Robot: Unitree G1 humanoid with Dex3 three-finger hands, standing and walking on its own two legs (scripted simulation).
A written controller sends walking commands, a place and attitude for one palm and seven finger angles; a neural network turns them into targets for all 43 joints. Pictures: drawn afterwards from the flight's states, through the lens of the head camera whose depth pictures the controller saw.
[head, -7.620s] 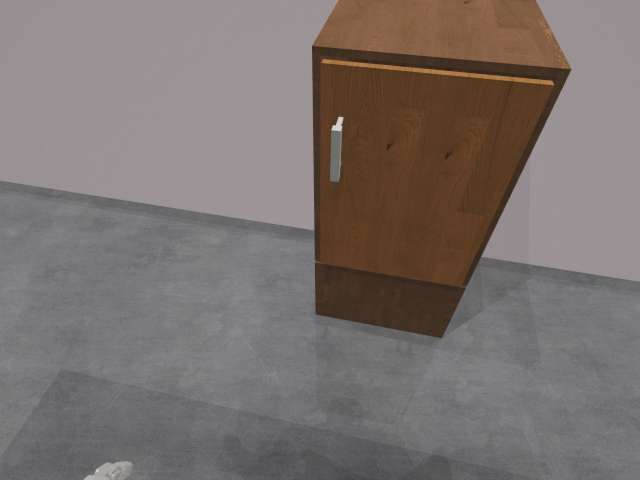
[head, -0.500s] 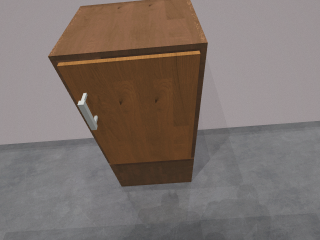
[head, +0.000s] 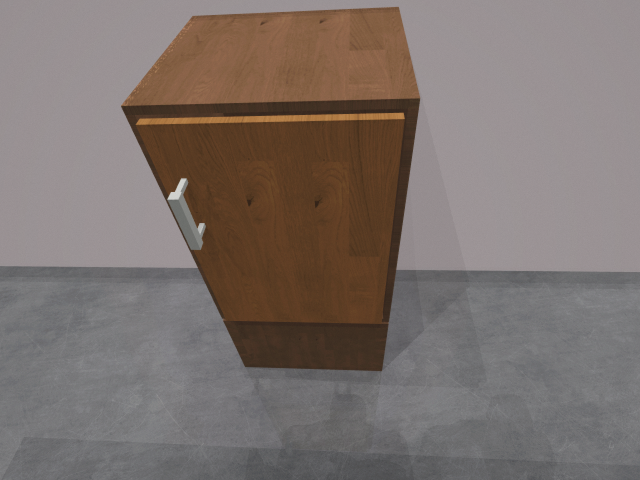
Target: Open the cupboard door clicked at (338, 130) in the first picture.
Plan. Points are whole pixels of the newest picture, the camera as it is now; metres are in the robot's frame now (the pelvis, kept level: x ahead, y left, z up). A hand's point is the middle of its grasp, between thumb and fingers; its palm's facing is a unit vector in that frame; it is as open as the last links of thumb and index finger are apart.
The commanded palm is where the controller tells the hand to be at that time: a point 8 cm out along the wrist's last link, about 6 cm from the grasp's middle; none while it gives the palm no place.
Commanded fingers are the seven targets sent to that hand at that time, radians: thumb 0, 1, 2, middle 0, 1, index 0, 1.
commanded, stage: raise the hand with hooked fingers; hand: left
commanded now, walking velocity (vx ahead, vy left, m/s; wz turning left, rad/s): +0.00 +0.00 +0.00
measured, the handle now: (189, 215) +0.54 +0.29 +0.00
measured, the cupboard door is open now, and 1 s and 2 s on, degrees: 0 0 0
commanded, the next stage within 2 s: none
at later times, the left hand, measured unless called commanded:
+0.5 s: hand (139, 478) +0.13 +0.24 -0.05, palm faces +0.07 -1.00 -0.03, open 9.5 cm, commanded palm +0.14 +0.29 -0.04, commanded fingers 0.00 0.20 0.60 -0.25 -0.75 -0.25 -0.75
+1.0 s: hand (115, 411) +0.20 +0.29 -0.03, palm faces +0.02 -1.00 -0.08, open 12.5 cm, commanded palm +0.18 +0.35 -0.01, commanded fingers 0.00 -0.38 0.35 -0.29 -1.12 -0.29 -1.12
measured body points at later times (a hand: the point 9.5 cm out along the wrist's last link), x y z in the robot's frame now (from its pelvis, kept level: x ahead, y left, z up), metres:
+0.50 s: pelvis -0.06 +0.05 -0.09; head -0.02 +0.07 +0.36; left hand +0.12 +0.29 -0.04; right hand +0.17 -0.17 -0.12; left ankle -0.02 +0.18 -0.73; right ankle +0.00 -0.08 -0.73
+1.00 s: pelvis -0.05 +0.08 -0.08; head +0.01 +0.10 +0.37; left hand +0.19 +0.35 -0.02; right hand +0.12 -0.17 -0.15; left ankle -0.02 +0.18 -0.73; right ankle +0.00 -0.08 -0.73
